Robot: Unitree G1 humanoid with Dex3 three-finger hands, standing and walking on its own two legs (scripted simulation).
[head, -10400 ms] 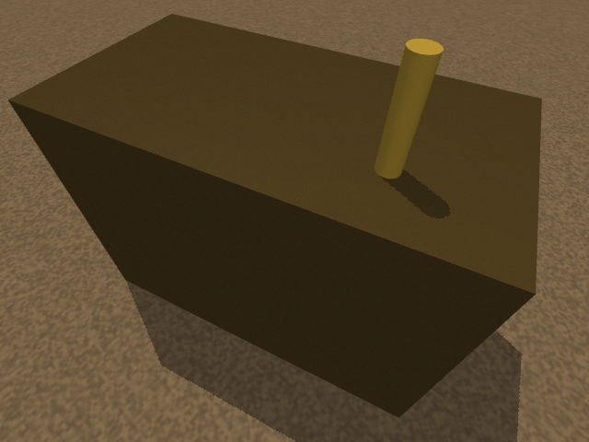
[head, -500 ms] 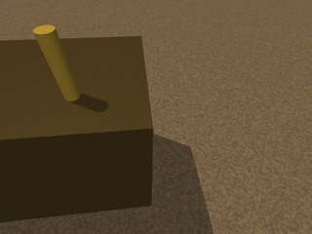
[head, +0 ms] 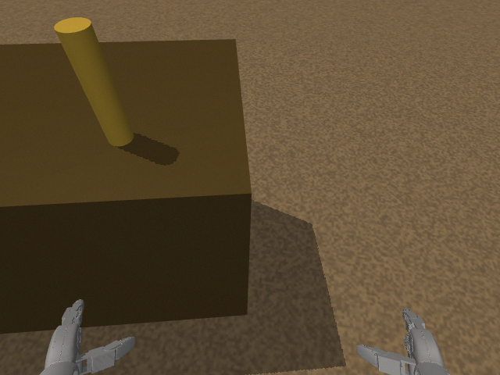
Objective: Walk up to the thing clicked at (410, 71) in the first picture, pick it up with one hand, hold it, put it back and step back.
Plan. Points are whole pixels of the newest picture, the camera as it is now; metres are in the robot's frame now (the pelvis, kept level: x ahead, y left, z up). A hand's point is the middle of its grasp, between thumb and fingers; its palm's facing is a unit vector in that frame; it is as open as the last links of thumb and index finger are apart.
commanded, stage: rise first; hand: left
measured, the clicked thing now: (100, 90) +0.56 +0.28 +0.14
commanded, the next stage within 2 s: go down in 1.56 s
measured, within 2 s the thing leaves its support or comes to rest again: neither
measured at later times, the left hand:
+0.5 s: hand (52, 308) +0.20 +0.27 +0.04, palm faces +0.35 -0.85 -0.40, open 17.5 cm
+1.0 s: hand (5, 300) +0.19 +0.28 +0.13, palm faces +0.42 -0.78 -0.46, open 17.6 cm
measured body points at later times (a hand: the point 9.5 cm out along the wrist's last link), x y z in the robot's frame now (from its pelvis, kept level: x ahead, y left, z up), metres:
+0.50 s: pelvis +0.02 -0.01 +0.00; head +0.02 -0.03 +0.45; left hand +0.18 +0.31 +0.07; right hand +0.18 -0.27 -0.09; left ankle +0.01 +0.12 -0.74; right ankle -0.01 -0.13 -0.74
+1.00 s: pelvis +0.01 -0.01 +0.00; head +0.00 -0.03 +0.45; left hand +0.16 +0.32 +0.15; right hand +0.18 -0.27 -0.09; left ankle +0.01 +0.12 -0.74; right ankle -0.01 -0.13 -0.74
